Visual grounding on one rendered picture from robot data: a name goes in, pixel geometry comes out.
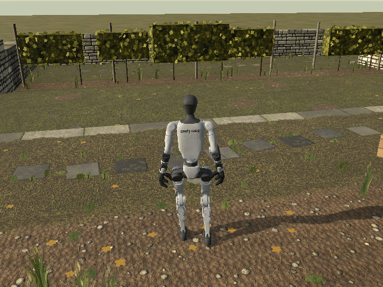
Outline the right robot forearm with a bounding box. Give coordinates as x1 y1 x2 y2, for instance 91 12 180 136
212 145 223 172

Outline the robot right hand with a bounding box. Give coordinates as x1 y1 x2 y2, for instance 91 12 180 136
212 171 225 185

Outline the robot left thigh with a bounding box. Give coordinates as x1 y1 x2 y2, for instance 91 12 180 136
171 166 186 206

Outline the right robot upper arm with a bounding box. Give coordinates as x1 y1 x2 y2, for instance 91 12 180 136
203 120 218 154

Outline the robot left hand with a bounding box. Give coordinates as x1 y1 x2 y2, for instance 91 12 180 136
158 173 172 188

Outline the right robot shin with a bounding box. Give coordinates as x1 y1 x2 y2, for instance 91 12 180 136
202 196 211 237

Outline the left robot upper arm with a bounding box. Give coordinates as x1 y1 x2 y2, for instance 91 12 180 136
164 121 178 155

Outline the left robot forearm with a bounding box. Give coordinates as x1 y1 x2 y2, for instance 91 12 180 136
159 146 170 173

